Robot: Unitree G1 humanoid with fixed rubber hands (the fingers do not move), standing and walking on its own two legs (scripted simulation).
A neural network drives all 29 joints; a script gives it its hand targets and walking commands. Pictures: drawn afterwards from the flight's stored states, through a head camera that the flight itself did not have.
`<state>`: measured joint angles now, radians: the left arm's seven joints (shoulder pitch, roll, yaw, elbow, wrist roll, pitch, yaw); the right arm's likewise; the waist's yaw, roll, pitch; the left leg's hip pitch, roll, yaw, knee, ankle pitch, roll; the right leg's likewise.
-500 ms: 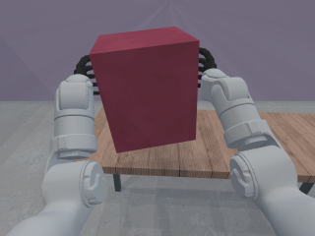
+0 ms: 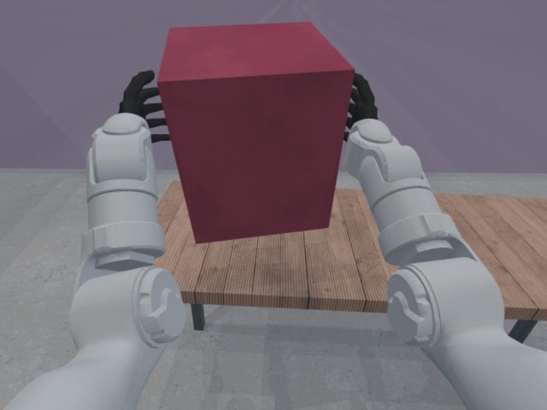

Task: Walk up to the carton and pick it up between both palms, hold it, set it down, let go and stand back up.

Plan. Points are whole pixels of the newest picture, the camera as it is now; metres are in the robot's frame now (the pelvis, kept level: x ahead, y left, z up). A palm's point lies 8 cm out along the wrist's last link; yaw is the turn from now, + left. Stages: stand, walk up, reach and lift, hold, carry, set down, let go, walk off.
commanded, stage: set down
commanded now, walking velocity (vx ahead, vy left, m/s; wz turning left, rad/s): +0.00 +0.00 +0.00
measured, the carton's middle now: (253, 132) +0.43 +0.00 +0.30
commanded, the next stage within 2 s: none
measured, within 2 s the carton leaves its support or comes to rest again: neither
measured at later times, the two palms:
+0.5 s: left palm (166, 173) +0.40 +0.13 +0.26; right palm (367, 170) +0.36 -0.16 +0.27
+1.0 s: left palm (180, 189) +0.42 +0.12 +0.21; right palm (362, 191) +0.39 -0.17 +0.22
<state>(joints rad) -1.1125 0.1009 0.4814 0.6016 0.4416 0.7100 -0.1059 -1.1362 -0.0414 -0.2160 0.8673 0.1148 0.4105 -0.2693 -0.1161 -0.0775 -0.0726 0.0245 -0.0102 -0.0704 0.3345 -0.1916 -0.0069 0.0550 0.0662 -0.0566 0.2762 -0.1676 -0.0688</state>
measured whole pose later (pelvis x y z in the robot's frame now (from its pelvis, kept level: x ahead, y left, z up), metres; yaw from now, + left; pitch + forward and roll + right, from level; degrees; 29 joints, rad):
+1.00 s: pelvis +0.01 +0.01 +0.00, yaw -1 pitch -8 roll +0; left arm -0.91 -0.01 0.36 0.60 0.37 0.54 0.07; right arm -0.93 -0.01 -0.34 0.97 -0.01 0.01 -0.14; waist -0.12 -0.09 0.03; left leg 0.02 -0.01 -0.03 0.33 -0.21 0.01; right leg 0.04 0.05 -0.06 0.29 -0.18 -0.05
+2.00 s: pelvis +0.02 +0.01 +0.00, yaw -4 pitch -2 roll +0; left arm -0.97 -0.01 0.46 0.88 0.34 0.34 0.09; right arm -0.92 0.00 -0.52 1.01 -0.23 0.01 -0.06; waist -0.08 -0.06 -0.03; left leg -0.08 0.00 0.03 0.31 -0.20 0.01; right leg -0.11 0.04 -0.06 0.33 -0.18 -0.05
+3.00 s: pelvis +0.03 +0.02 +0.00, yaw -7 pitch +9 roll +0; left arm -0.98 -0.02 0.50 1.02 0.31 0.16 0.12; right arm -0.92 0.03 -0.69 0.99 -0.41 -0.06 0.00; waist -0.05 -0.02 -0.10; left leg -0.30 0.00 0.08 0.33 -0.19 0.02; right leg -0.34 0.03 -0.08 0.33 -0.16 -0.05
